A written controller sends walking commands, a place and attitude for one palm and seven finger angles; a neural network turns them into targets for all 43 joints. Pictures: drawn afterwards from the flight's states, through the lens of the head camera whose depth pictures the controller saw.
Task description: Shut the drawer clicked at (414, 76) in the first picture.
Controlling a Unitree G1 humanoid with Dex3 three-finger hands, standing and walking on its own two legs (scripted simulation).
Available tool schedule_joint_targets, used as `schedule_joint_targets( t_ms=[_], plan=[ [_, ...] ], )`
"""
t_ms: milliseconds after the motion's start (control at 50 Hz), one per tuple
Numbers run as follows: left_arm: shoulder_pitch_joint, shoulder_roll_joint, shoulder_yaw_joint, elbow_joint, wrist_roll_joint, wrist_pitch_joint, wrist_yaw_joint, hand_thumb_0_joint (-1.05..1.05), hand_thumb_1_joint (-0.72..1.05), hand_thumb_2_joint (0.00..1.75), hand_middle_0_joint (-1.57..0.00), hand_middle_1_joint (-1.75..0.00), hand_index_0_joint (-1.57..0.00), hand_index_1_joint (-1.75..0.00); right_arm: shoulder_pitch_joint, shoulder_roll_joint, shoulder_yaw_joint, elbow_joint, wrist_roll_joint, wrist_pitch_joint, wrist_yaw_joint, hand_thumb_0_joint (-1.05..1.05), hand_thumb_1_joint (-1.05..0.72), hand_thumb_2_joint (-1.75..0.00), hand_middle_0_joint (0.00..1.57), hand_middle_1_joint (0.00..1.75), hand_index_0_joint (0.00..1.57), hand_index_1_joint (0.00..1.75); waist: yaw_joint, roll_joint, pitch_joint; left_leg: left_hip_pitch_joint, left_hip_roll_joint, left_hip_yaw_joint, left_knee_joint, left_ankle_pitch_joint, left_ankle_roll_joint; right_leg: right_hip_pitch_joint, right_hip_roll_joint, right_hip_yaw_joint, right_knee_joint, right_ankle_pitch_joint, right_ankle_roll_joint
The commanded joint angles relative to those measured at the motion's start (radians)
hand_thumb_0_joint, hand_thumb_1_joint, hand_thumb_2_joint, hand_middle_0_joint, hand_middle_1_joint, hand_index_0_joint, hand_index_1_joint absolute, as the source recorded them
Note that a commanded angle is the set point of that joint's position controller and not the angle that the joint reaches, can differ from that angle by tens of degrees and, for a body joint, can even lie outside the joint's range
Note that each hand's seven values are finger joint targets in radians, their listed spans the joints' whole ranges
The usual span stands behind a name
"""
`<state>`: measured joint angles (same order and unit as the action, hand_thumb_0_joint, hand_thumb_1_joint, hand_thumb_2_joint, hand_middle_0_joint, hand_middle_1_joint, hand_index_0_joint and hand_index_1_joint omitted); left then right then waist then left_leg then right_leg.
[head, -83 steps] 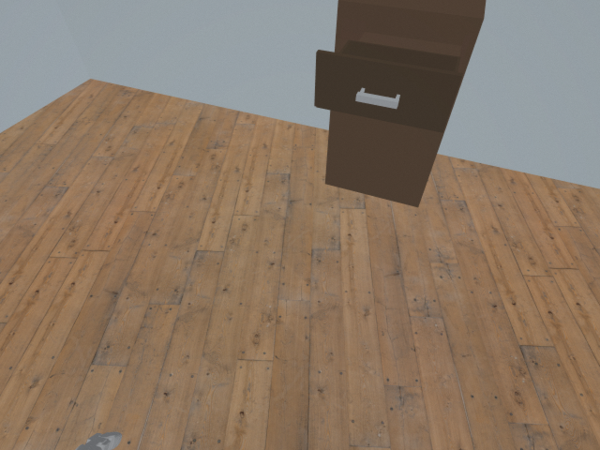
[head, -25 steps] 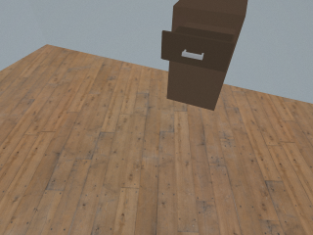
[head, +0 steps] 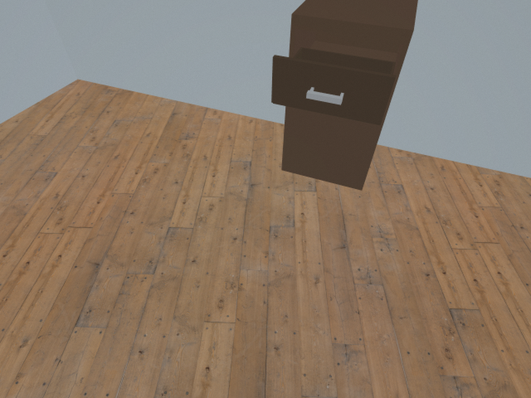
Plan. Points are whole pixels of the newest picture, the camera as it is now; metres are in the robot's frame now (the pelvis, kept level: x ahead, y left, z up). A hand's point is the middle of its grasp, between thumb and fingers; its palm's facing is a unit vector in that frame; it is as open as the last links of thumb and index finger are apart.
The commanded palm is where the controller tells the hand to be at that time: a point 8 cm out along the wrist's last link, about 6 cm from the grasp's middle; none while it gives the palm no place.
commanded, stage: walk to a spot facing it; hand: left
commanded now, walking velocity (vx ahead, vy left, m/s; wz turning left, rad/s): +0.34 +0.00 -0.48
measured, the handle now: (325, 94) +1.11 -0.14 -0.08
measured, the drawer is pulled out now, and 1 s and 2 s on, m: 0.29 0.29 0.29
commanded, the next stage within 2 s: turn to face it in 1.16 s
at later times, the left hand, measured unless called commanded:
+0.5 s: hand out of the picture +0.05 +0.15 -0.17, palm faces -0.06 -0.99 -0.14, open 7.4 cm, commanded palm none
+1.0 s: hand (244, 229) +0.53 +0.09 -0.15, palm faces -0.42 -0.87 -0.24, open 7.4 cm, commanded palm none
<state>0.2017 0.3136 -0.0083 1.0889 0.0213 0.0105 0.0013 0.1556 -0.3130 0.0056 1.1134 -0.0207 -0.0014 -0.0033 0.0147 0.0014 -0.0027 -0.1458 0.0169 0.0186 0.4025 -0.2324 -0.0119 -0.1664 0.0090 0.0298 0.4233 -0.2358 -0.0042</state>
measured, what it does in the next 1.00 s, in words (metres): walks ahead, turning right: left foot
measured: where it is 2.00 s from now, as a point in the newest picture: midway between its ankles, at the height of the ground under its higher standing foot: (307, 325)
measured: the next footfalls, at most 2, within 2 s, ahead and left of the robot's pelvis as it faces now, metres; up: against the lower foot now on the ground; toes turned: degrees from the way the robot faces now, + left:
left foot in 0.58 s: +0.34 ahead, +0.10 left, +0.00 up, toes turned -6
right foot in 1.02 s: +0.41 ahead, -0.20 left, +0.00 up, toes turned -32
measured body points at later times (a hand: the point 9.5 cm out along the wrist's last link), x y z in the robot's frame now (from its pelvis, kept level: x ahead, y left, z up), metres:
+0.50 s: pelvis +0.14 -0.01 -0.01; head +0.16 -0.01 +0.44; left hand +0.05 +0.20 -0.15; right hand +0.21 -0.25 -0.15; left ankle +0.26 +0.11 -0.70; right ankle +0.01 -0.11 -0.74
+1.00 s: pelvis +0.34 -0.04 -0.01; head +0.35 -0.06 +0.44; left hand +0.55 +0.14 -0.13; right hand +0.19 -0.24 -0.17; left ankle +0.31 +0.11 -0.74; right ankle +0.37 -0.17 -0.73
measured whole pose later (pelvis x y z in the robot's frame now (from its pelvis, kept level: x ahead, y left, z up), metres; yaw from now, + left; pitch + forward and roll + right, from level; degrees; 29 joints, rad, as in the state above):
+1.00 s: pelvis +0.34 -0.04 -0.01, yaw -24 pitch +0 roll +1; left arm 0.12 0.21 0.08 0.92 0.04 0.00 -0.04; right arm 0.38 -0.22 -0.06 1.07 -0.04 -0.05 0.00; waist -0.04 0.01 0.04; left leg -0.07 0.11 0.30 0.47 -0.38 -0.04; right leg -0.45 -0.08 -0.11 0.64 -0.23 -0.02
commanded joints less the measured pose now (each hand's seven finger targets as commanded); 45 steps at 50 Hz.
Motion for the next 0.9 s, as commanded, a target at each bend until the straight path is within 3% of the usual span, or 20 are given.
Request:
schedule_joint_targets(
  t_ms=[0,80,100,140,160,180,200,240,280,340,460,500,520,540,560,580,640,700,760,880],
  plan=[
    [0.052,0.093,0.041,-0.069,0.003,0.001,-0.016,0.00,0.90,0.90,-0.20,-0.30,-0.20,-0.30,0.069,-0.138,-0.043,-0.058,-0.003,-0.012,-0.006,0.00,-0.90,-0.90,0.20,0.30,0.20,0.30,-0.011,0.033,0.144,-0.080,0.144,-0.125,-0.110,-0.405,0.065,-0.194,-0.031,0.109,0.003,-0.320,-0.047],
    [0.075,0.017,0.052,-0.113,0.004,-0.020,-0.030,0.00,0.90,0.90,-0.20,-0.30,-0.20,-0.30,0.137,-0.162,-0.077,-0.082,0.002,-0.034,-0.011,0.00,-0.90,-0.90,0.20,0.30,0.20,0.30,-0.024,0.155,0.114,0.007,0.299,-0.236,-0.154,-0.355,0.159,-0.284,0.011,-0.044,0.254,-0.183,-0.029],
    [0.078,0.006,0.054,-0.120,0.005,-0.026,-0.032,0.00,0.90,0.90,-0.20,-0.30,-0.20,-0.30,0.138,-0.148,-0.077,-0.084,0.002,-0.038,-0.011,0.00,-0.90,-0.90,0.20,0.30,0.20,0.30,-0.020,0.151,0.119,-0.011,0.300,-0.203,-0.122,-0.269,0.162,-0.255,-0.005,-0.053,0.240,-0.189,-0.027],
    [0.209,-0.001,0.066,-0.083,0.007,-0.039,-0.031,0.00,0.90,0.90,-0.20,-0.30,-0.20,-0.30,0.099,-0.104,-0.071,-0.095,0.003,-0.041,-0.010,0.00,-0.90,-0.90,0.20,0.30,0.20,0.30,0.051,0.050,0.096,-0.160,0.212,-0.055,0.105,-0.159,0.100,-0.021,-0.016,-0.018,0.072,-0.113,-0.051],
    [0.321,0.070,0.083,-0.047,0.012,-0.054,-0.018,0.00,0.90,0.90,-0.20,-0.30,-0.20,-0.30,0.067,-0.039,-0.059,-0.127,0.010,-0.047,-0.006,0.00,-0.90,-0.90,0.20,0.30,0.20,0.30,0.090,-0.187,0.073,-0.392,0.089,0.087,0.403,-0.188,0.031,0.173,-0.180,0.278,-0.070,-0.131,-0.127],
    [0.441,0.128,0.095,-0.012,-0.002,-0.066,-0.003,0.00,0.90,0.90,-0.20,-0.30,-0.20,-0.30,-0.040,-0.013,-0.050,-0.181,0.006,-0.059,0.002,0.00,-0.90,-0.90,0.20,0.30,0.20,0.30,0.133,-0.341,0.103,-0.589,0.016,0.111,0.612,-0.349,0.007,0.238,-0.334,0.569,-0.196,0.032,-0.218],
    [0.474,0.104,0.089,0.001,-0.004,-0.072,0.010,0.00,0.90,0.90,-0.20,-0.30,-0.20,-0.30,-0.091,-0.029,-0.053,-0.197,0.000,-0.066,-0.001,0.00,-0.90,-0.90,0.20,0.30,0.20,0.30,0.136,-0.238,0.119,-0.640,0.050,0.019,0.710,-0.319,0.011,0.239,-0.358,0.610,-0.188,0.176,-0.268],
    [0.408,0.055,0.080,-0.015,0.004,-0.072,0.021,0.00,0.90,0.90,-0.20,-0.30,-0.20,-0.30,-0.075,0.009,-0.055,-0.185,0.001,-0.070,0.000,0.00,-0.90,-0.90,0.20,0.30,0.20,0.30,0.074,-0.064,0.109,-0.663,0.099,-0.004,0.747,-0.237,0.000,0.246,-0.334,0.479,-0.133,0.244,-0.286],
    [0.348,0.018,0.072,-0.031,0.006,-0.078,0.020,0.00,0.90,0.90,-0.20,-0.30,-0.20,-0.30,-0.043,0.037,-0.060,-0.170,0.000,-0.055,0.009,0.00,-0.90,-0.90,0.20,0.30,0.20,0.30,0.029,-0.073,0.109,-0.590,0.101,0.023,0.702,-0.141,-0.018,0.140,-0.274,0.354,-0.171,0.205,-0.244],
    [0.319,-0.004,0.071,-0.033,0.006,-0.086,0.021,0.00,0.90,0.90,-0.20,-0.30,-0.20,-0.30,-0.028,0.068,-0.067,-0.178,0.005,-0.042,0.023,0.00,-0.90,-0.90,0.20,0.30,0.20,0.30,0.002,-0.114,0.124,-0.522,0.096,0.044,0.611,-0.023,-0.026,0.037,-0.223,0.268,-0.225,0.144,-0.212],
    [0.300,0.009,0.085,-0.016,0.009,-0.084,0.025,0.00,0.90,0.90,-0.20,-0.30,-0.20,-0.30,-0.076,0.090,-0.068,-0.220,0.014,-0.061,0.034,0.00,-0.90,-0.90,0.20,0.30,0.20,0.30,0.007,-0.139,0.123,-0.321,0.060,0.070,0.317,0.027,0.001,0.011,-0.192,0.197,-0.196,0.210,-0.160],
    [0.295,0.010,0.090,-0.014,0.002,-0.082,0.023,0.00,0.90,0.90,-0.20,-0.30,-0.20,-0.30,0.023,0.069,-0.074,-0.192,0.009,-0.073,0.019,0.00,-0.90,-0.90,0.20,0.30,0.20,0.30,-0.037,-0.115,0.069,-0.130,0.008,0.112,0.188,0.059,0.012,0.009,-0.152,0.164,-0.055,0.363,-0.138],
    [0.294,0.002,0.092,-0.012,0.002,-0.081,0.021,0.00,0.90,0.90,-0.20,-0.30,-0.20,-0.30,0.157,0.036,-0.082,-0.148,0.005,-0.078,0.006,0.00,-0.90,-0.90,0.20,0.30,0.20,0.30,-0.087,-0.082,0.010,0.058,0.014,0.083,0.142,0.066,0.024,-0.050,-0.112,0.138,0.124,0.402,-0.118],
    [0.322,-0.042,0.091,-0.023,-0.006,-0.080,0.014,0.00,0.90,0.90,-0.20,-0.30,-0.20,-0.30,0.313,-0.051,-0.102,-0.112,-0.006,-0.081,-0.010,0.00,-0.90,-0.90,0.20,0.30,0.20,0.30,-0.137,0.058,-0.112,0.293,0.167,-0.099,0.103,0.001,0.066,-0.190,-0.049,0.094,0.367,0.232,-0.090],
    [0.356,-0.098,0.085,-0.048,-0.015,-0.078,0.002,0.00,0.90,0.90,-0.20,-0.30,-0.20,-0.30,0.408,-0.148,-0.121,-0.094,-0.015,-0.084,-0.015,0.00,-0.90,-0.90,0.20,0.30,0.20,0.30,-0.132,0.322,-0.189,0.401,0.453,-0.487,-0.064,-0.075,0.170,-0.392,0.072,-0.031,0.726,-0.301,-0.049],
    [0.285,-0.081,0.084,-0.078,-0.004,-0.084,0.002,0.00,0.90,0.90,-0.20,-0.30,-0.20,-0.30,0.368,-0.129,-0.111,-0.103,-0.004,-0.069,-0.012,0.00,-0.90,-0.90,0.20,0.30,0.20,0.30,-0.123,0.210,-0.118,0.251,0.494,-0.571,-0.167,-0.271,0.221,-0.439,0.028,0.015,0.862,-0.318,-0.068],
    [0.179,-0.095,0.084,-0.092,0.012,-0.059,-0.017,0.00,0.90,0.90,-0.20,-0.30,-0.20,-0.30,0.171,0.033,-0.076,-0.135,-0.006,-0.079,-0.017,0.00,-0.90,-0.90,0.20,0.30,0.20,0.30,-0.044,0.134,0.095,-0.075,0.398,-0.326,-0.232,-0.342,0.165,-0.490,-0.094,0.010,0.929,-0.127,-0.054],
    [0.203,-0.129,0.083,-0.098,0.015,-0.022,-0.030,0.00,0.90,0.90,-0.20,-0.30,-0.20,-0.30,0.135,0.053,-0.069,-0.128,-0.005,-0.096,-0.019,0.00,-0.90,-0.90,0.20,0.30,0.20,0.30,0.018,0.122,0.073,-0.169,0.326,-0.073,-0.227,-0.136,0.136,-0.405,-0.121,-0.022,0.789,-0.054,-0.032],
    [0.133,-0.121,0.090,-0.138,0.016,-0.008,-0.039,0.00,0.90,0.90,-0.20,-0.30,-0.20,-0.30,0.147,0.040,-0.081,-0.127,-0.007,-0.101,-0.018,0.00,-0.90,-0.90,0.20,0.30,0.20,0.30,0.019,0.109,0.092,-0.147,0.325,0.013,-0.248,-0.051,0.151,-0.416,-0.145,-0.042,0.630,0.009,-0.014],
    [-0.063,-0.094,0.087,-0.216,0.015,-0.017,-0.050,0.00,0.90,0.90,-0.20,-0.30,-0.20,-0.30,0.201,-0.021,-0.091,-0.113,-0.013,-0.085,-0.005,0.00,-0.90,-0.90,0.20,0.30,0.20,0.30,-0.036,0.083,0.100,-0.044,0.339,0.099,-0.205,0.001,0.141,-0.324,-0.114,-0.119,0.305,0.024,-0.007]
  ],
)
